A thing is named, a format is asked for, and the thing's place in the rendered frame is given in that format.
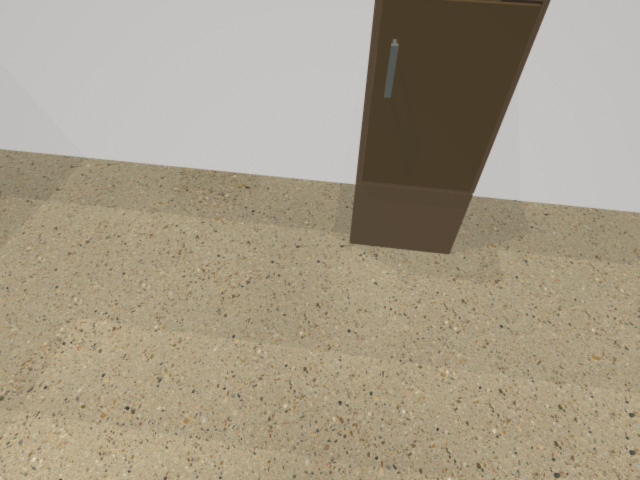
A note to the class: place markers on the handle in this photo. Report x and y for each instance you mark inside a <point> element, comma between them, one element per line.
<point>391,68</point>

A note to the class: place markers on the cupboard door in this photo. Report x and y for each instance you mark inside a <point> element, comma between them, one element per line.
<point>455,65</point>

